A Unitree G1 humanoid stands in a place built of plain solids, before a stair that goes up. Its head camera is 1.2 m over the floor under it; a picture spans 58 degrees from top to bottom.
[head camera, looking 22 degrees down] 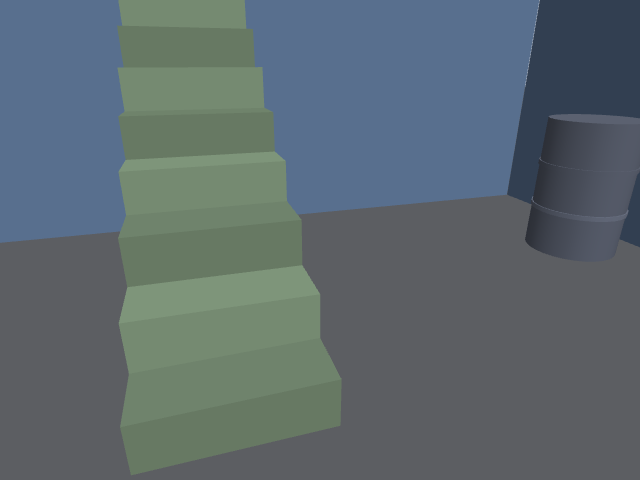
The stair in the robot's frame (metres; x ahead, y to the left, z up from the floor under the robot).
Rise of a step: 0.20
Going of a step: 0.26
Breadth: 0.70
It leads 17 degrees to the left of straight ahead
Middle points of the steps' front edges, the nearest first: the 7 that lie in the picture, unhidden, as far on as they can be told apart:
1.09 0.26 0.20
1.33 0.33 0.40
1.59 0.41 0.61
1.85 0.49 0.80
2.09 0.56 0.99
2.33 0.64 1.19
2.58 0.71 1.39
